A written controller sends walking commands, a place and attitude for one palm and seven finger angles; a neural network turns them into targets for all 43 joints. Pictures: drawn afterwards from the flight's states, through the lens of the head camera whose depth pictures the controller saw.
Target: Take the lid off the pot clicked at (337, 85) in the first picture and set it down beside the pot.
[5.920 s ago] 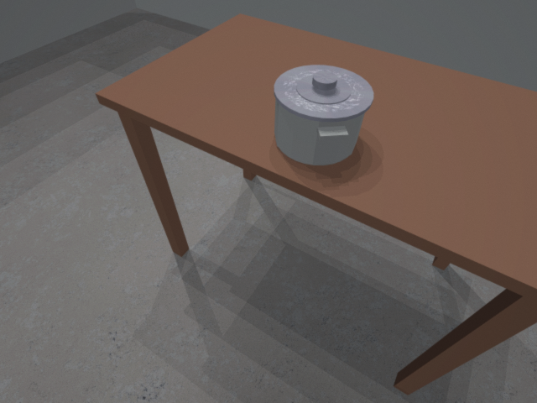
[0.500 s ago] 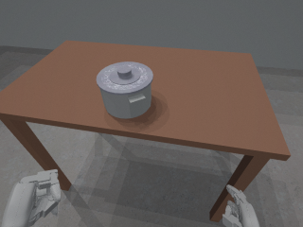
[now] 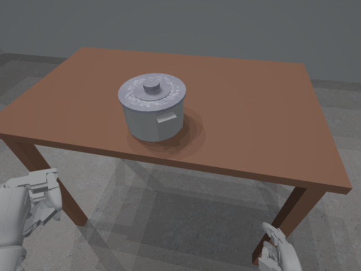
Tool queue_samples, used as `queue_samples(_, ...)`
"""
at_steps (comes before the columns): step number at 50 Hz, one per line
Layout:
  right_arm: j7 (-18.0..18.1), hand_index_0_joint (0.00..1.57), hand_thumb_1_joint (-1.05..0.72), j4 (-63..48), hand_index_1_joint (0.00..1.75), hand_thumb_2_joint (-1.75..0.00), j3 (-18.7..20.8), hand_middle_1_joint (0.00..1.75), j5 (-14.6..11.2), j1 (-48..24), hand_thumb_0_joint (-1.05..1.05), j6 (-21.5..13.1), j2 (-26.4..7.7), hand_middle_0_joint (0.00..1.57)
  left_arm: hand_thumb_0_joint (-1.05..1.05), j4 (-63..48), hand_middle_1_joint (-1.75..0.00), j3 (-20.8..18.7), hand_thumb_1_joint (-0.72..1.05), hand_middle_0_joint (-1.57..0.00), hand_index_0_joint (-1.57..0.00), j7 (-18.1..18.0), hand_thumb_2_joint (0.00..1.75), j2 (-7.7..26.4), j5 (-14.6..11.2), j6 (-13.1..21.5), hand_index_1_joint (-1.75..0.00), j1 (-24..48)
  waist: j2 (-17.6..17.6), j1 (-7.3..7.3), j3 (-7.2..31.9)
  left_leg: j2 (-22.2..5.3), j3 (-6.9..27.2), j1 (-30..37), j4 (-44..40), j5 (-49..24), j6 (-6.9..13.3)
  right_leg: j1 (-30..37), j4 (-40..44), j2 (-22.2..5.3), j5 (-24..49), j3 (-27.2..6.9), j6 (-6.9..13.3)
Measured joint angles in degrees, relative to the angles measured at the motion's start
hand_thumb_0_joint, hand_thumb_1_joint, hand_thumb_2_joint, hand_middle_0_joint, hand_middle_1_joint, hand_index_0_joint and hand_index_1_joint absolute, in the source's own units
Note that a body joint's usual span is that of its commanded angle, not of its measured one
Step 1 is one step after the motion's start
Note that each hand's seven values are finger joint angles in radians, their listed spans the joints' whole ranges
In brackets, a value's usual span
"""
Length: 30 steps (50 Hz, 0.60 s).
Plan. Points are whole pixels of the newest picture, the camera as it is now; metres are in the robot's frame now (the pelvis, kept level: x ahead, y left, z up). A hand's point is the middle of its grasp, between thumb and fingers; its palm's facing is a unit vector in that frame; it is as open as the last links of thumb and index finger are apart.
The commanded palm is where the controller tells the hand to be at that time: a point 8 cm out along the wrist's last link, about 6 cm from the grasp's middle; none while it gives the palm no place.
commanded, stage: reach forward and open the fingers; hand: left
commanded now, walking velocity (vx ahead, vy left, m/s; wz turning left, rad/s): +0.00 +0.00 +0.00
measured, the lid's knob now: (151, 84) +0.54 +0.16 +0.15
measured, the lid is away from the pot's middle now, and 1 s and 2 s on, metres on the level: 0.00 0.00 0.00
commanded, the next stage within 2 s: move the open hand above the knob in 1.12 s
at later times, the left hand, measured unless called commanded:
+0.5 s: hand (40, 196) +0.18 +0.27 +0.15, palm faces -0.20 +0.02 -0.98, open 3.9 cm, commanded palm +0.17 +0.26 +0.22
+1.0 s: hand (49, 155) +0.24 +0.27 +0.19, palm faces -0.10 +0.04 -0.99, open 9.5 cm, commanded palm +0.21 +0.26 +0.26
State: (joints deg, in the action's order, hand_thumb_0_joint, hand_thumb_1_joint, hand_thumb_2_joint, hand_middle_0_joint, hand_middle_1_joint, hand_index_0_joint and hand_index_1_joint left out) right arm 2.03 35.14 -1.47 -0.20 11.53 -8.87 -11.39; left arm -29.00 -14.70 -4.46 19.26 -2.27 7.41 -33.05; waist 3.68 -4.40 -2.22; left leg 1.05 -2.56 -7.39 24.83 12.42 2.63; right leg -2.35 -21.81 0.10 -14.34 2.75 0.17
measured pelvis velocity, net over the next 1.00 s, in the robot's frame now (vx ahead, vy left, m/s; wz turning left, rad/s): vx -0.05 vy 0.01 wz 0.03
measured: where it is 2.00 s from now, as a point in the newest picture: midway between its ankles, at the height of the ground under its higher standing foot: outside the picture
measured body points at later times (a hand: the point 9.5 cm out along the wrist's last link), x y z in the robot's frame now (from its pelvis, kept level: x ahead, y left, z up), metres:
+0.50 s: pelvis -0.02 -0.01 +0.00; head -0.02 -0.06 +0.44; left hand +0.19 +0.26 +0.21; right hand +0.22 -0.22 -0.09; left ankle +0.02 +0.09 -0.74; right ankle -0.02 -0.12 -0.74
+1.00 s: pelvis -0.05 +0.01 +0.00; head -0.04 -0.04 +0.44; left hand +0.24 +0.27 +0.24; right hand +0.17 -0.20 -0.10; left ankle +0.02 +0.09 -0.74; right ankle -0.02 -0.12 -0.74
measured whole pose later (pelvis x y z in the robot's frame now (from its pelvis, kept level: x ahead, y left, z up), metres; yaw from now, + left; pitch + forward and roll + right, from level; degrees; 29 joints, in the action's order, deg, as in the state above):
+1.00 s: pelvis -0.05 +0.01 +0.00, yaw +2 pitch -3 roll -1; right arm -0.9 32.4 -1.3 -3.1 7.0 2.4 -16.5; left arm -10.2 -5.0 25.3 43.7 40.0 -1.3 9.8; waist 8.0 -3.6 -2.5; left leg 2.9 -1.8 -14.6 24.7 7.4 4.1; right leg -10.9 -25.8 -1.9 -12.0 3.7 -0.7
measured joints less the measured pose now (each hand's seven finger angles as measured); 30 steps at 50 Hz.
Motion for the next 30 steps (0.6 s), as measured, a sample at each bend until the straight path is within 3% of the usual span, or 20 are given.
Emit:
queue_samples(2,0.02,0.21,-0.91,0.35,0.30,-0.90,0.14,0.30,-0.05,0.13,0.02,0.00,-0.18,0.20,0.02,-0.12,-1.50,-0.62,0.89,-1.31,-1.31,-0.08,0.90,0.25,-0.16,0.36,-1.49,0.67,0.08,0.15,-0.03,-0.08,-0.05,0.04,-0.04,0.01,-0.05,0.02,0.05,0.08,0.03,-0.06,0.05)
queue_samples(6,-1.18,0.21,-0.91,-2.18,0.30,-0.90,0.25,0.30,0.38,0.12,0.02,4.55,-2.04,0.20,0.02,-3.48,-1.48,1.15,0.87,-1.30,-1.30,-1.81,0.92,6.23,20.69,-6.38,-1.48,2.56,0.50,-0.69,1.43,-0.07,-0.46,-3.81,2.15,0.50,-0.15,-4.70,-3.76,-0.11,-1.22,-0.39,0.22)
queue_samples(8,-1.83,0.21,-0.91,-3.25,0.30,-0.90,0.41,0.30,0.24,-1.10,0.02,7.66,-3.06,0.20,0.02,-4.61,-1.46,1.93,0.84,-1.30,-1.30,-1.25,0.93,10.12,29.30,-9.48,-1.45,2.51,1.24,-0.90,1.71,-0.17,-0.85,-5.47,3.06,0.67,-0.14,-6.75,-5.23,-0.09,-1.58,-0.76,0.25)
queue_samples(10,-2.16,0.21,-0.91,-3.76,0.30,-0.90,0.58,0.30,-0.28,-2.66,0.02,10.47,-3.94,0.20,0.01,-4.42,-1.42,2.25,0.81,-1.29,-1.29,0.53,0.95,14.27,35.59,-11.76,-1.41,2.67,2.10,-0.98,1.76,-0.31,-1.02,-6.67,3.69,0.69,-0.12,-8.08,-6.04,0.00,-1.66,-0.93,0.26)
queue_samples(12,-2.20,0.21,-0.91,-3.80,0.30,-0.90,0.85,0.30,-0.96,-3.95,0.02,12.17,-4.70,0.20,0.01,-2.98,-1.37,2.64,0.76,-1.28,-1.28,3.50,0.98,18.10,39.59,-13.16,-1.36,3.87,3.04,-1.01,1.99,-0.36,-0.79,-7.63,4.13,0.60,-0.10,-8.88,-6.36,0.05,-1.60,-0.69,0.28)
queue_samples(15,-2.18,0.20,-0.91,-3.52,0.30,-0.90,1.25,0.30,-1.83,-5.31,0.02,13.01,-5.64,0.20,0.01,-0.11,-1.28,3.05,0.68,-1.26,-1.26,8.76,1.03,21.49,41.60,-13.88,-1.27,6.17,4.49,-0.71,2.48,-0.16,-0.01,-8.35,4.18,0.22,-0.06,-9.15,-6.09,-0.08,-1.37,0.11,0.22)
queue_samples(23,-1.05,0.20,-0.91,-3.39,0.30,-0.90,1.16,0.30,-2.53,-5.90,0.02,11.63,-6.36,0.20,0.01,5.08,-1.02,4.20,0.45,-1.18,-1.18,22.16,1.19,25.20,39.43,-10.10,-1.01,14.80,5.81,-0.57,2.34,0.41,2.13,-8.07,2.94,-1.36,-0.02,-7.76,-4.11,-0.40,-0.21,2.28,0.18)
queue_samples(27,-1.00,0.20,-0.91,-3.23,0.30,-0.90,0.84,0.30,-2.51,-5.89,0.02,11.07,-6.08,0.20,0.01,7.50,-0.88,3.91,0.32,-1.14,-1.14,26.21,1.26,26.01,38.52,-7.45,-0.87,20.41,5.59,-0.47,1.18,0.41,2.73,-7.56,2.01,-2.39,-0.06,-6.87,-2.72,-0.30,0.87,2.89,0.27)
queue_samples(30,-1.40,0.20,-0.91,-3.14,0.30,-0.90,0.70,0.30,-2.36,-5.65,0.02,10.83,-5.74,0.20,0.00,8.34,-0.78,3.52,0.24,-1.10,-1.10,27.27,1.31,26.05,38.33,-5.61,-0.77,23.40,5.28,-0.30,0.67,0.43,2.73,-7.38,1.26,-3.14,0.00,-6.70,-1.98,-0.30,1.62,2.90,0.25)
